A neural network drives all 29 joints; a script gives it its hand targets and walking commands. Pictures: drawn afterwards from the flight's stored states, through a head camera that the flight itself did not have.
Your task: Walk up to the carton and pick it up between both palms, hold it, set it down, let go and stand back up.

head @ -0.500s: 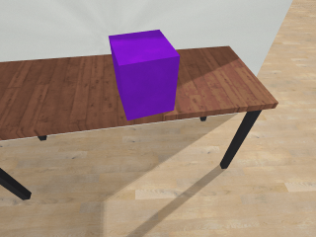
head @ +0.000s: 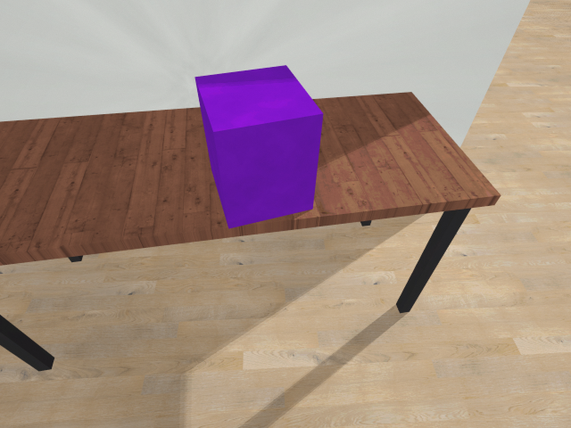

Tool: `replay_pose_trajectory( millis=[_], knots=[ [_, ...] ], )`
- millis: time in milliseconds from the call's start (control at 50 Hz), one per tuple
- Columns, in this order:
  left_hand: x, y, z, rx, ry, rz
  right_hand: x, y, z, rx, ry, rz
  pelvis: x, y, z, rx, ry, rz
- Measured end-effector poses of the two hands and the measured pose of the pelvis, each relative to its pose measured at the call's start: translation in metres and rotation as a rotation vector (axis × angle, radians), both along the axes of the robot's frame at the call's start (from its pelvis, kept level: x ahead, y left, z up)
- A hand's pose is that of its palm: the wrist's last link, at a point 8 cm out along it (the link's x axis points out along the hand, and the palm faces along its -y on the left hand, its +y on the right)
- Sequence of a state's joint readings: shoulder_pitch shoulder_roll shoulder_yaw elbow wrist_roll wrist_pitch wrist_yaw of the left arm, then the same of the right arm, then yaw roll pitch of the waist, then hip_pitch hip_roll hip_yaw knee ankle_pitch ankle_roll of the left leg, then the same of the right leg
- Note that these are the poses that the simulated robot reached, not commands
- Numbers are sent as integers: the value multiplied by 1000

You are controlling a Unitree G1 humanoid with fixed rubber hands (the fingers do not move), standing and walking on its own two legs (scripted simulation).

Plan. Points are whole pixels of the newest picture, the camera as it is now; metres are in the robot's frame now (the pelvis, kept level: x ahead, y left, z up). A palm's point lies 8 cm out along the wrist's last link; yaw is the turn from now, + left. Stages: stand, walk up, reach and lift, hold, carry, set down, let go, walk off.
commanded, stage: stand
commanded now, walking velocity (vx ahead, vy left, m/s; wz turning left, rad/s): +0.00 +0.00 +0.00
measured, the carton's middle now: (257, 147) +0.68 +0.07 +0.02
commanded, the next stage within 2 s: walk up in 0.34 s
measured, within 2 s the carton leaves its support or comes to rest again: neither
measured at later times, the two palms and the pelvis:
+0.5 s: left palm out of the picture -0.01 +0.20 -0.14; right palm out of the picture -0.01 -0.20 -0.14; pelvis +0.01 +0.00 +0.01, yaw +0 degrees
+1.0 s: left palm out of the picture +0.11 +0.16 -0.15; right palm out of the picture +0.09 -0.36 -0.17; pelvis +0.10 -0.10 -0.03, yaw +10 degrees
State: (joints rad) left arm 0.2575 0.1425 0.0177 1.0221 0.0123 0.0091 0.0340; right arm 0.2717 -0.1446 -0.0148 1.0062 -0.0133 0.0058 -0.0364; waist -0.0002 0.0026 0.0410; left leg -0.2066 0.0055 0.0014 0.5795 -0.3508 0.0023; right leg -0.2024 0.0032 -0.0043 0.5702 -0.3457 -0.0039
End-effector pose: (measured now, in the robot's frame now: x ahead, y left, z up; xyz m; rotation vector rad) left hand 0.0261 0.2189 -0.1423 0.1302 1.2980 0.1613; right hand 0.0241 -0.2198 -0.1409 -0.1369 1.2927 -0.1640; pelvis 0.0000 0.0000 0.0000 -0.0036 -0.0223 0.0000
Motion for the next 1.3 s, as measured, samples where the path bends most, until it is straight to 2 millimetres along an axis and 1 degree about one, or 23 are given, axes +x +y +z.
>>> replay_pose_trajectory(
  millis=[280, 480, 600, 660, 720, 760, 800, 840, 860, 900, 920, 960, 980, 1020, 1080, 1140, 1200, 1260, 1300],
  knots=[
    [-25, -13, -2, -28, 101, 23, -25, 14, -3, 30, 103, -25, 4, 0, 5, 0, -21, 0],
    [-35, -18, -2, -39, 141, 29, -34, 20, -3, 41, 142, -33, 6, 1, 7, 0, -28, -1],
    [-37, -18, -4, -42, 146, 15, -37, 22, -3, 45, 144, -29, 6, 0, 5, -1, -27, 12],
    [-28, -7, -9, -16, 113, -11, -43, 11, -4, 28, 142, -25, 11, -7, -1, 8, -25, 39],
    [-8, 1, -10, 21, 71, -26, -56, -11, -1, -10, 179, -37, 18, -21, -5, 20, -26, 53],
    [12, 3, -8, 46, 24, -31, -65, -30, 1, -31, 213, -43, 24, -32, -7, 26, -33, 68],
    [36, 0, -4, 70, -33, -31, -70, -50, 1, -47, 253, -42, 33, -44, -10, 31, -41, 86],
    [61, -6, 0, 93, -93, -28, -69, -71, -2, -57, 291, -31, 45, -58, -15, 34, -50, 103],
    [73, -11, 1, 103, -126, -23, -65, -83, -6, -59, 308, -19, 52, -65, -19, 32, -55, 112],
    [89, -22, 0, 122, -189, 9, -45, -106, -18, -63, 328, 26, 69, -80, -29, 13, -67, 127],
    [93, -28, -2, 128, -210, 33, -29, -117, -25, -67, 323, 57, 76, -86, -34, 0, -69, 139],
    [89, -43, -7, 127, -198, 80, 15, -134, -33, -77, 262, 105, 88, -95, -38, -15, -74, 158],
    [85, -51, -9, 117, -174, 103, 41, -140, -33, -84, 211, 129, 94, -98, -37, -18, -80, 164],
    [75, -67, -10, 89, -124, 139, 95, -146, -26, -94, 93, 180, 105, -104, -31, -16, -95, 173],
    [64, -85, -8, 59, -78, 178, 167, -142, -6, -94, -57, 254, 123, -111, -20, -9, -104, 197],
    [56, -101, -7, 35, -44, 217, 224, -133, 10, -84, -141, 324, 141, -115, -13, -19, -104, 228],
    [46, -116, -9, 6, 16, 249, 268, -123, 18, -78, -170, 382, 160, -114, -10, -32, -97, 252],
    [40, -125, -10, -21, 93, 284, 301, -110, 21, -70, -169, 427, 184, -110, -9, -38, -86, 289],
    [42, -128, -13, -33, 131, 308, 322, -99, 20, -65, -160, 453, 199, -107, -11, -39, -77, 315]
  ],
)
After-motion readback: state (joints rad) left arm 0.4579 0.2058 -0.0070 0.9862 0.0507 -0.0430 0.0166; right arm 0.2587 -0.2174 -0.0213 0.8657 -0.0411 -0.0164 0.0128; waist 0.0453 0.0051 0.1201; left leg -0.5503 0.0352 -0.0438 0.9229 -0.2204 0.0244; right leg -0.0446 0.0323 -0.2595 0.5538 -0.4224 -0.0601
